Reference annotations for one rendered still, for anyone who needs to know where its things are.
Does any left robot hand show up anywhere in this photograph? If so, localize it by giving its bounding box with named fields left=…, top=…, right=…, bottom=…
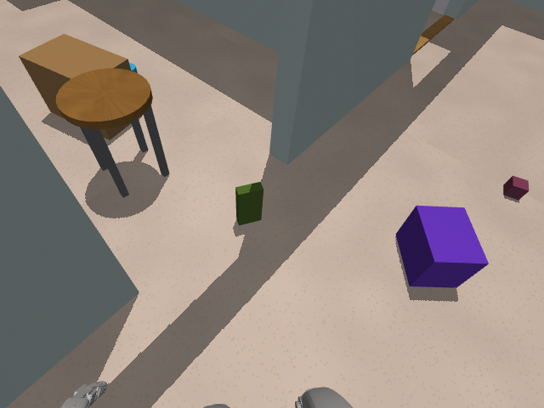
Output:
left=60, top=382, right=107, bottom=408

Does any stool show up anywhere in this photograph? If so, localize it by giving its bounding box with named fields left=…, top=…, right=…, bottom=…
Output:
left=56, top=68, right=170, bottom=198

